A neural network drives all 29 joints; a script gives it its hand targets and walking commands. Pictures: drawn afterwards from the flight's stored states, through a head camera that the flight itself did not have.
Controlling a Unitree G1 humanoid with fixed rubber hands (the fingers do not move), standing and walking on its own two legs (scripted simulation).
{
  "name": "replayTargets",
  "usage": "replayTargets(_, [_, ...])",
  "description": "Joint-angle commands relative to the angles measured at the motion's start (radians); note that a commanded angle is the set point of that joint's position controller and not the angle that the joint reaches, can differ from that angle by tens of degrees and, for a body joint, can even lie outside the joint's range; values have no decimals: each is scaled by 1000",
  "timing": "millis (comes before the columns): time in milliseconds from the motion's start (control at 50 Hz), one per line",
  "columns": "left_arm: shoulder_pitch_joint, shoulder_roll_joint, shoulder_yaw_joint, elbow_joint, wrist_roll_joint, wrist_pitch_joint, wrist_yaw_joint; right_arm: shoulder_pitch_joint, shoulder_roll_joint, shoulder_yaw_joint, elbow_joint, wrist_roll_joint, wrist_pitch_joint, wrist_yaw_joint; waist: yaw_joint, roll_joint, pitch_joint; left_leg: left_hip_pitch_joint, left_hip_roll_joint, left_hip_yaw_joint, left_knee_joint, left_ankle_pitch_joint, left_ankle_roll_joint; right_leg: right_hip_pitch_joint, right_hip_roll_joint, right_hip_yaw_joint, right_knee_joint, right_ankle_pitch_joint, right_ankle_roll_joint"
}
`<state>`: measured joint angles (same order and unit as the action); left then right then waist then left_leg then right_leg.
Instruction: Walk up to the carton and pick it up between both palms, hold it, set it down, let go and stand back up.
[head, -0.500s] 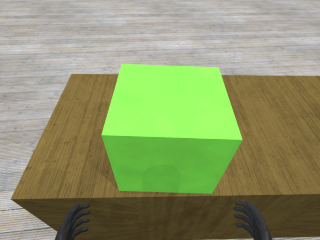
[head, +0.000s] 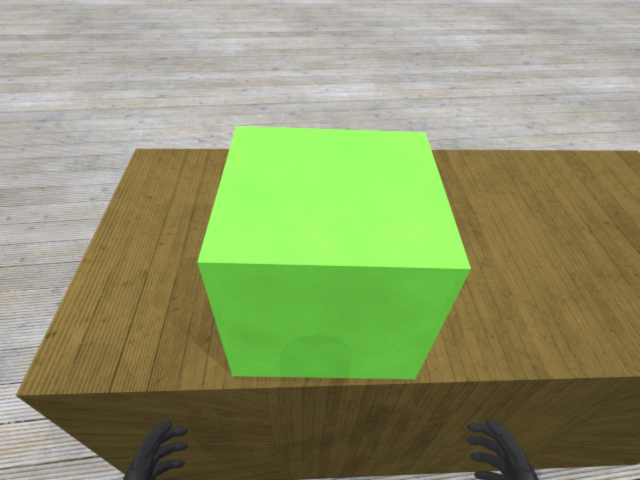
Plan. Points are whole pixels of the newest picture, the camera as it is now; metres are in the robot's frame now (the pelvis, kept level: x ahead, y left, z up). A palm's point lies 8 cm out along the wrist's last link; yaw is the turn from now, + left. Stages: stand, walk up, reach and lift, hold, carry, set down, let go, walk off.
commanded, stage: let go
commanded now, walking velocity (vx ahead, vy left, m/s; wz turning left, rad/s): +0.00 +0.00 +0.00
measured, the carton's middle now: (327, 255) +0.46 +0.00 +0.00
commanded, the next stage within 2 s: stand in 0.36 s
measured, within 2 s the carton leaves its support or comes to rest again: neither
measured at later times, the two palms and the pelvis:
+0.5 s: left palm out of the picture +0.13 +0.24 -0.09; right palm out of the picture +0.13 -0.24 -0.11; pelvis +0.00 -0.01 -0.01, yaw +1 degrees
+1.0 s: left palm out of the picture +0.05 +0.26 -0.13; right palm out of the picture +0.03 -0.22 -0.13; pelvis +0.00 +0.02 +0.00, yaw +1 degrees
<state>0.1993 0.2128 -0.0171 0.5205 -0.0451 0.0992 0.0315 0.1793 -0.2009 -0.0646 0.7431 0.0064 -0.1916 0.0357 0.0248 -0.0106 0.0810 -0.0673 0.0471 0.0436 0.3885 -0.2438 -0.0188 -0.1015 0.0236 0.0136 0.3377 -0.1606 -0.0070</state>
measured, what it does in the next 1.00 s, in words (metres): stands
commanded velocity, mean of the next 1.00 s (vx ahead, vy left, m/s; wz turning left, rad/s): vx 0.00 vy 0.00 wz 0.00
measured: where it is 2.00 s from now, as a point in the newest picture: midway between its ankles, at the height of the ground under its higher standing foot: outside the picture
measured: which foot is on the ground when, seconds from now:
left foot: down 0.00-1.00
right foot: down 0.00-1.00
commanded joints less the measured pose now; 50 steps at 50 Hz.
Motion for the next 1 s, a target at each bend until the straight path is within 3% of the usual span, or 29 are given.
replayTargets(0, [-90,90,30,-113,16,1,0,-73,-79,-24,-117,-27,-5,-2,-4,33,-59,-69,-32,36,-70,102,-5,19,0,-12,-45,-13,-21])
replayTargets(120, [-105,105,40,-113,20,12,0,-75,-56,-24,-148,-49,0,-8,-8,17,-61,-101,-41,39,-72,54,13,21,-6,-25,-19,-31,-11])
replayTargets(280, [-97,111,55,-125,12,19,-12,-73,-52,-20,-147,-57,-19,-22,-6,-22,-93,-60,-50,41,-52,105,8,7,-4,-38,-12,9,2])
replayTargets(340, [-96,99,47,-122,19,20,-12,-73,-55,-23,-138,-60,-20,-22,-11,-8,-82,-50,-49,38,-56,107,3,4,-3,-39,-16,0,-2])
replayTargets(360, [41,153,89,-30,114,-58,-22,22,-129,-12,-74,-75,104,-11,14,25,-49,-140,63,-65,18,250,-5,-94,-109,74,33,239,8])
replayTargets(380, [64,171,91,2,110,-90,-33,80,-125,-28,-81,-66,159,-14,-16,3,-42,-160,48,-59,34,112,-3,-92,-113,72,31,193,11])
replayTargets(400, [45,158,96,12,110,-104,-39,74,-112,-25,-82,-60,178,-16,-12,-12,-52,-169,45,-59,35,60,3,-83,-110,82,38,182,8])
replayTargets(420, [14,150,90,9,114,-114,-45,88,-120,-30,-86,-47,186,-14,-22,-36,-90,-154,45,-53,56,84,2,-67,-122,91,46,230,-2])
replayTargets(480, [13,99,76,40,99,-130,-56,80,-113,-28,-61,-42,192,-10,-23,-5,-175,-125,35,-57,67,58,12,-71,-107,81,50,214,-5])
replayTargets(500, [10,105,77,44,94,-133,-56,70,-120,-31,-69,-41,189,-6,-20,-26,-194,-122,41,-67,73,84,16,-69,-104,73,61,232,-5])
replayTargets(580, [23,94,79,86,89,-132,-57,56,-110,-27,-48,-36,185,1,-22,37,-177,-136,46,-78,49,98,23,-84,-98,66,67,169,-6])
replayTargets(740, [69,109,78,204,83,-135,-45,120,-139,-25,28,-40,175,-19,-23,19,-88,-162,45,-100,-16,91,36,-89,-96,64,37,105,1])
replayTargets(760, [66,120,80,214,81,-134,-42,136,-144,-25,37,-38,173,-23,-26,48,-84,-157,45,-97,-17,87,33,-93,-97,66,34,104,3])
replayTargets(860, [100,92,74,284,77,-133,-35,172,-139,-23,90,-41,170,-33,-26,1,-56,-153,47,-116,-52,78,42,-95,-93,58,23,66,14])
replayTargets(980, [115,100,79,351,73,-129,-23,179,-135,-19,148,-37,169,-43,-27,31,-21,-157,42,-124,-87,35,48,-94,-100,64,10,65,17])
